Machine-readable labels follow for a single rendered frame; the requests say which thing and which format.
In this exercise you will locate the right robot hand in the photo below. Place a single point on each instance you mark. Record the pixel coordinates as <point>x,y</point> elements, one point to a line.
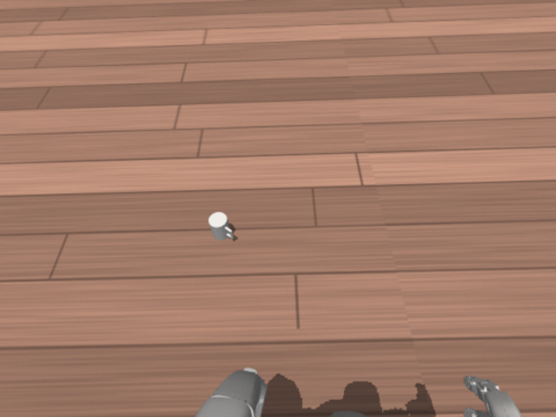
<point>498,403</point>

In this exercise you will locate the mug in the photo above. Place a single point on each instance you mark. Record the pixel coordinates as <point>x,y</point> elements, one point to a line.
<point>219,226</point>

